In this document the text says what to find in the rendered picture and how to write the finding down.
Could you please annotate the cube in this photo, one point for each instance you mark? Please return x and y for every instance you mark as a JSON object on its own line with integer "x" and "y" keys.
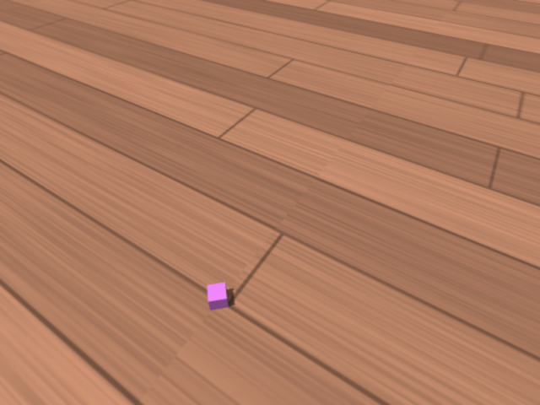
{"x": 217, "y": 296}

